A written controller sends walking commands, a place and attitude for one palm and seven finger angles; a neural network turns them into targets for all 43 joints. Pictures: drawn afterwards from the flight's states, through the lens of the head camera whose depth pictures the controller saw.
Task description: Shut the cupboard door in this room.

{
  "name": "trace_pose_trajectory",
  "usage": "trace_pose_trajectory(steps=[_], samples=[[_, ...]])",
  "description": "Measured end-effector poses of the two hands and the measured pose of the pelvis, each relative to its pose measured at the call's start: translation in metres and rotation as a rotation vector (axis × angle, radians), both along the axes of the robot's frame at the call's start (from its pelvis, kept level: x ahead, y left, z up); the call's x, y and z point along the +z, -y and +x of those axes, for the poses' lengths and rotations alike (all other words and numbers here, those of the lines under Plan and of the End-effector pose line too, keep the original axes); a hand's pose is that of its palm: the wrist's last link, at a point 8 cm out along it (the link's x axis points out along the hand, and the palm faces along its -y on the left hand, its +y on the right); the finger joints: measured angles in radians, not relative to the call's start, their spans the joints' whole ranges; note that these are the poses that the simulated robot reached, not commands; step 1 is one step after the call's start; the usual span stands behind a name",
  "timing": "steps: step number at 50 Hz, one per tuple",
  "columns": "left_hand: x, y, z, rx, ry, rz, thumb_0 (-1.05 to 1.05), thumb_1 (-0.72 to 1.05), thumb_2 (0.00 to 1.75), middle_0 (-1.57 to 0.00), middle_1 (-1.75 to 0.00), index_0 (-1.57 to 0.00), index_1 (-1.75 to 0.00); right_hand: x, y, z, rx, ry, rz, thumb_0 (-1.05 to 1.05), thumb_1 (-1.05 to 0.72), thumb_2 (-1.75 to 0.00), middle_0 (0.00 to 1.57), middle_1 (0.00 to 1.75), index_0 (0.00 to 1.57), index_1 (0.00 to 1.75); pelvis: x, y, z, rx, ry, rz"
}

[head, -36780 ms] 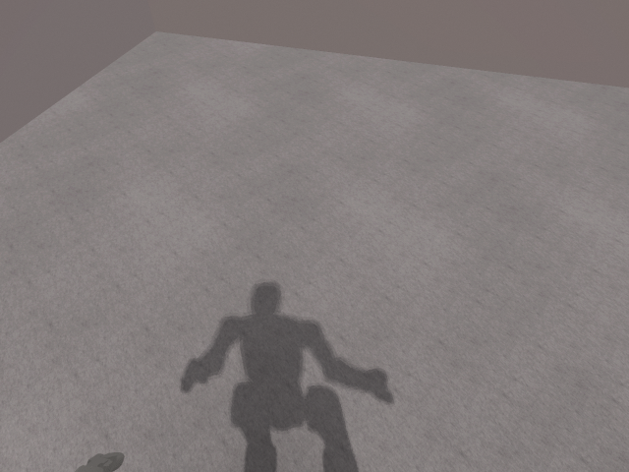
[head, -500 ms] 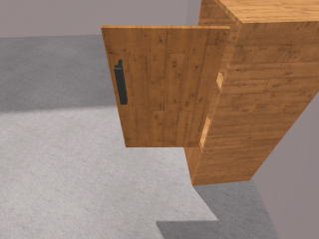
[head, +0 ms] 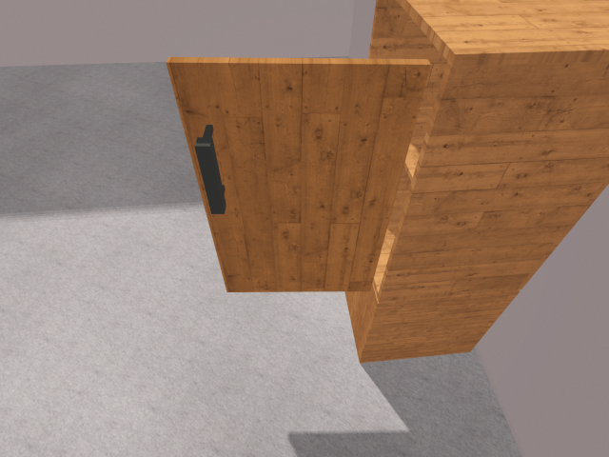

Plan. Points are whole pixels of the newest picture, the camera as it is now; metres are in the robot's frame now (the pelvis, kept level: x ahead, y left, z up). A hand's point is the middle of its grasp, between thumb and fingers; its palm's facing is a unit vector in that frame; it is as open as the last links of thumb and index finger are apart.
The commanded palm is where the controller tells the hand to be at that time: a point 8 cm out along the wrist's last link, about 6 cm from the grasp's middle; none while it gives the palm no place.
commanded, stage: shuffle to correct the standing spot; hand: left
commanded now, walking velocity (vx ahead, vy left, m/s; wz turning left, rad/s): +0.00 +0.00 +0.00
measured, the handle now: (213, 170) +0.53 +0.19 +0.08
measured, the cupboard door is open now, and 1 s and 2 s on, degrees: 85 85 85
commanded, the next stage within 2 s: come to a stop and stand still in 0.34 s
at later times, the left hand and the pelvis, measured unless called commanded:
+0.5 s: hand out of the picture +0.03 +0.14 -0.19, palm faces +0.09 -0.98 -0.16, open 7.4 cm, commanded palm none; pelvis +0.06 -0.02 -0.01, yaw +2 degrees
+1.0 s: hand out of the picture +0.09 +0.19 -0.17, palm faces +0.03 -0.96 -0.29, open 7.3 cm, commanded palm none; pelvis +0.05 -0.01 -0.01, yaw +1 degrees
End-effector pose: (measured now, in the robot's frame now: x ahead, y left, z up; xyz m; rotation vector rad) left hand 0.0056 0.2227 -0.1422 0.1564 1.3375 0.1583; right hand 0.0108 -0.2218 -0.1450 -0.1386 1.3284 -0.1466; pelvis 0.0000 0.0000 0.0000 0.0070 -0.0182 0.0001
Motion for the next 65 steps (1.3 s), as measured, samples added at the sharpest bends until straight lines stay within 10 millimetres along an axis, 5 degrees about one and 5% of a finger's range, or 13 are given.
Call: trace_pose_trajectory(steps=[10,19,30,40,55,65], samples=[[-0.001,0.002,0.016,0.004,0.025,-0.002,0.01,0.92,0.9,-0.2,-0.3,-0.2,-0.3,-0.001,0.004,-0.002,0.009,-0.037,0.002,0.01,-0.91,-0.9,0.2,0.3,0.2,0.3,-0.001,0.006,0.011,0.014,0.004,0.0],[-0.007,0.017,0.015,0.041,-0.04,-0.024,0.01,0.91,0.9,-0.2,-0.3,-0.2,-0.3,-0.007,0.013,0.005,-0.002,-0.1,0.004,0.01,-0.9,-0.9,0.2,0.3,0.2,0.3,-0.007,0.015,0.042,0.021,-0.017,0.003],[-0.021,0.037,0.013,0.102,-0.146,-0.08,0.01,0.91,0.9,-0.2,-0.3,-0.2,-0.3,0.0,0.013,0.077,0.018,-0.035,-0.053,0.01,-0.91,-0.9,0.2,0.3,0.2,0.3,-0.009,0.014,0.078,0.022,-0.007,-0.016],[-0.013,0.017,0.055,0.063,-0.078,-0.028,0.02,0.93,0.9,-0.2,-0.3,-0.2,-0.3,0.006,0.009,0.113,0.021,0.04,-0.063,0.01,-0.93,-0.9,0.2,0.3,0.2,0.3,-0.004,0.008,0.078,0.026,-0.02,-0.002],[0.01,-0.015,0.076,-0.032,0.141,0.089,0.01,0.91,0.9,-0.2,-0.3,-0.2,-0.3,-0.001,0.021,0.075,0.009,0.138,-0.017,0.01,-0.91,-0.9,0.2,0.3,0.2,0.3,-0.007,0.01,0.031,0.023,0.022,-0.003],[0.013,-0.01,0.039,-0.037,0.15,0.055,0.01,0.91,0.9,-0.2,-0.3,-0.2,-0.3,-0.001,0.024,0.01,0.027,0.062,-0.016,0.01,-0.91,-0.9,0.2,0.3,0.2,0.3,-0.004,0.007,-0.001,0.028,0.016,-0.001]])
